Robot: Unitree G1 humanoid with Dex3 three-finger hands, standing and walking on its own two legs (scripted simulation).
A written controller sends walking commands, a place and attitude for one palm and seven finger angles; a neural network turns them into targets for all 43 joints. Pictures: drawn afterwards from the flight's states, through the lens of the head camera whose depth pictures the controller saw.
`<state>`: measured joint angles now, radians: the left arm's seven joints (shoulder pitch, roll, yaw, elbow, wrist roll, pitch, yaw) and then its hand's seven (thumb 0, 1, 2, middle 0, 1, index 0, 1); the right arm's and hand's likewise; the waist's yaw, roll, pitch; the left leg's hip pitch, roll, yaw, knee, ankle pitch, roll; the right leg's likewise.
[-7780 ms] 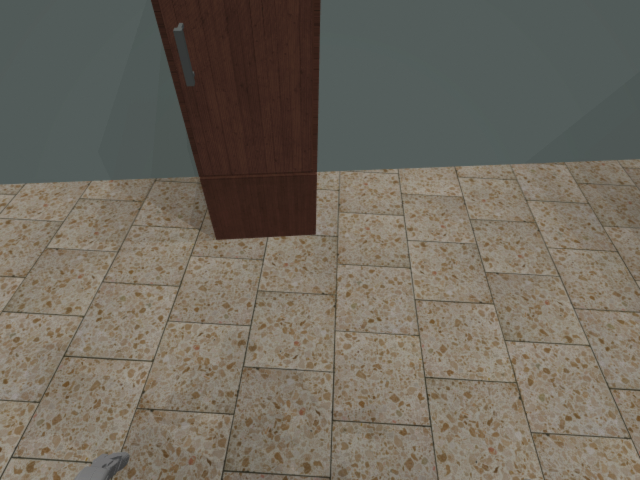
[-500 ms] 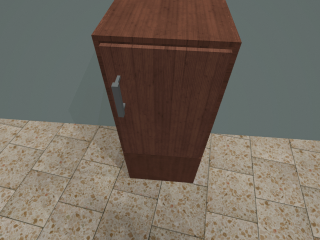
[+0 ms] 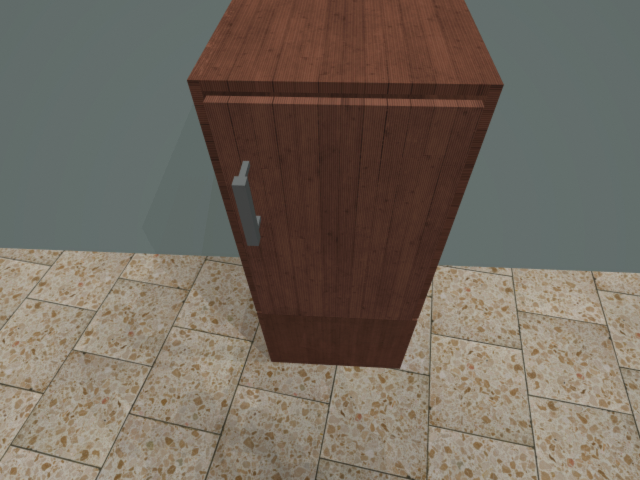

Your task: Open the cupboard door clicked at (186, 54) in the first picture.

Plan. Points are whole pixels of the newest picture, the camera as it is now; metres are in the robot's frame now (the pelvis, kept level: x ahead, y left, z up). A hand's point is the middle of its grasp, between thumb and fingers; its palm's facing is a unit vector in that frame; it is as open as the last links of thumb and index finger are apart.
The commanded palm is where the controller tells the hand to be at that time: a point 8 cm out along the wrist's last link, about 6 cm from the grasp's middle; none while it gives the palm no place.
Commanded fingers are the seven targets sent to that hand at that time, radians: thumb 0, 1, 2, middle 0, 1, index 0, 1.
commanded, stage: look again from close up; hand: left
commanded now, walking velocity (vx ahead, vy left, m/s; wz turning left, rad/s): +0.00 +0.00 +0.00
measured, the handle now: (249, 205) +0.52 +0.15 +0.02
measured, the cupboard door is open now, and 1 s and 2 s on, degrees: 0 0 0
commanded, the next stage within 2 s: raise the hand with hooked fingers in 0.06 s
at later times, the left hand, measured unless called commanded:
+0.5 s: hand (190, 431) +0.18 +0.17 -0.02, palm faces +0.04 -1.00 -0.04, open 8.2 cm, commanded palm +0.12 +0.24 -0.05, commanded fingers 0.00 0.48 0.72 -0.23 -0.57 -0.23 -0.57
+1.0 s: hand (144, 430) +0.18 +0.22 -0.01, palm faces +0.04 -1.00 -0.04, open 11.1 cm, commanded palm +0.14 +0.27 -0.01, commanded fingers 0.00 -0.10 0.47 -0.27 -0.94 -0.27 -0.94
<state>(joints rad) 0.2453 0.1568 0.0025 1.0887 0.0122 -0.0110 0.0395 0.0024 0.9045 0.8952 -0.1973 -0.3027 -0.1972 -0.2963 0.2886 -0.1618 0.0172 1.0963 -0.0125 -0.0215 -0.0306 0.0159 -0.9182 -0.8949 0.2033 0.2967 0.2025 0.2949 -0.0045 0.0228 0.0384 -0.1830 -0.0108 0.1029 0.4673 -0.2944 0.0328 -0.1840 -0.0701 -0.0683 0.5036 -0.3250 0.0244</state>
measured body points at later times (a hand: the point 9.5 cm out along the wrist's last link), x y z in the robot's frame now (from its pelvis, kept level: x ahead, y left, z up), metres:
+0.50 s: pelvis -0.03 -0.04 -0.04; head +0.02 -0.03 +0.41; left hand +0.17 +0.22 -0.02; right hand +0.18 -0.29 -0.10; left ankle -0.03 +0.09 -0.74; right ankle -0.04 -0.13 -0.74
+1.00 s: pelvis -0.07 -0.02 -0.06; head -0.01 -0.02 +0.38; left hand +0.17 +0.27 +0.00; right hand +0.06 -0.25 -0.16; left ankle -0.03 +0.10 -0.74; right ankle -0.04 -0.13 -0.74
